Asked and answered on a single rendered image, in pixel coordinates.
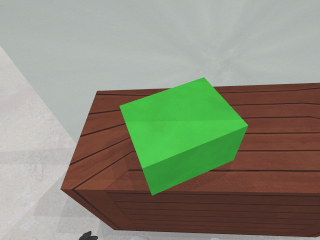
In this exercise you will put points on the pedestal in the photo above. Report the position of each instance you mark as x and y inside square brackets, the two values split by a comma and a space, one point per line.
[271, 188]

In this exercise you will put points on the carton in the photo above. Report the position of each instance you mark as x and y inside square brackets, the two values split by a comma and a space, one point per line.
[182, 132]

